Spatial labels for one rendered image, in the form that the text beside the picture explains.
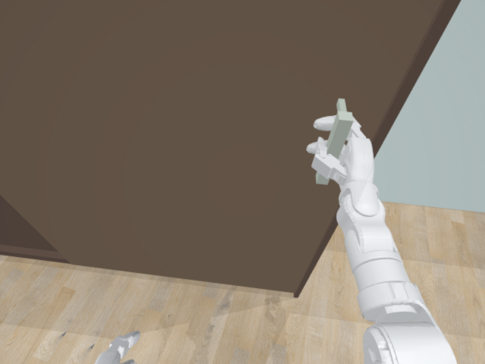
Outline robot right upper arm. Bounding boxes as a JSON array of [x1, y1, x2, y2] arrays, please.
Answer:
[[363, 322, 455, 364]]

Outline robot right forearm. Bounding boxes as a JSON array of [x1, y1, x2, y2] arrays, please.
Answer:
[[336, 180, 457, 364]]

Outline robot left hand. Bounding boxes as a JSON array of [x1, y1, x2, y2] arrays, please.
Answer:
[[95, 331, 140, 364]]

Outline robot right hand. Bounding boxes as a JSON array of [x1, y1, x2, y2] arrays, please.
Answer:
[[306, 115, 374, 190]]

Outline handle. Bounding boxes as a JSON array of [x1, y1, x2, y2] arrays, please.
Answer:
[[316, 99, 353, 185]]

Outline wardrobe door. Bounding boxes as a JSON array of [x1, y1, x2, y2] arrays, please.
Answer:
[[0, 0, 442, 293], [0, 195, 57, 252]]

